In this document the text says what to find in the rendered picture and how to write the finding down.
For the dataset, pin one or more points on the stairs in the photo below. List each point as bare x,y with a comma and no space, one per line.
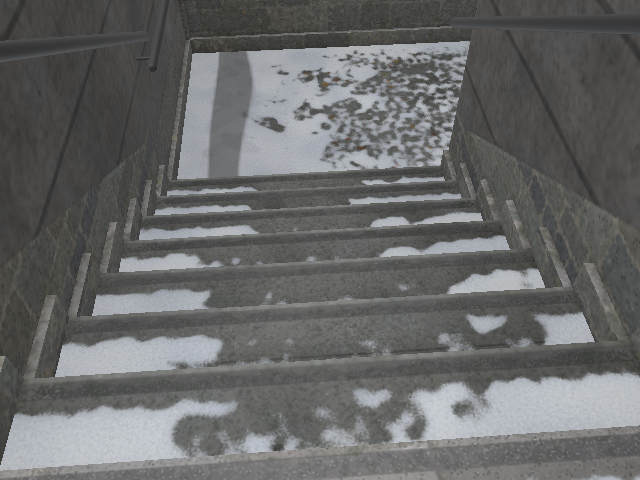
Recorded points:
312,310

